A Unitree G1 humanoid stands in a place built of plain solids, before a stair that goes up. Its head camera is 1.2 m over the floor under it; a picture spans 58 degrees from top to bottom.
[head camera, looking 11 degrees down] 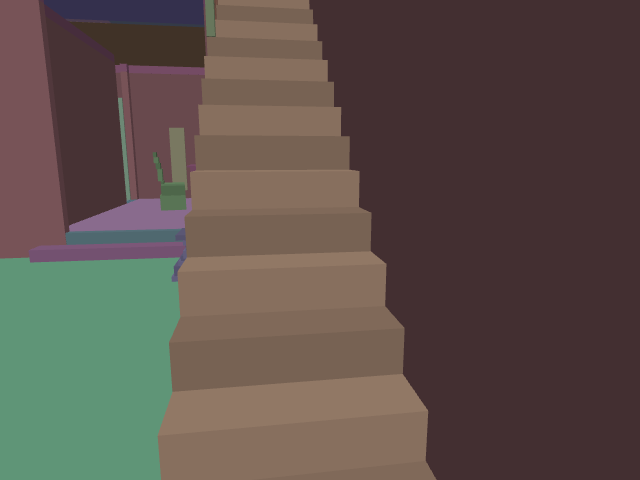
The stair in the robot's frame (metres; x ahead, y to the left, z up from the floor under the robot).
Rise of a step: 0.19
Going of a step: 0.25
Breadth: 0.86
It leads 9 degrees to the left of straight ahead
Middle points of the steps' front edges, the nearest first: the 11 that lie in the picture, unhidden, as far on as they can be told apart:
1.23 0.07 0.37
1.48 0.10 0.56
1.73 0.14 0.75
1.97 0.18 0.94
2.22 0.22 1.12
2.47 0.25 1.31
2.72 0.29 1.50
2.96 0.33 1.68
3.21 0.37 1.87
3.46 0.41 2.06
3.71 0.44 2.25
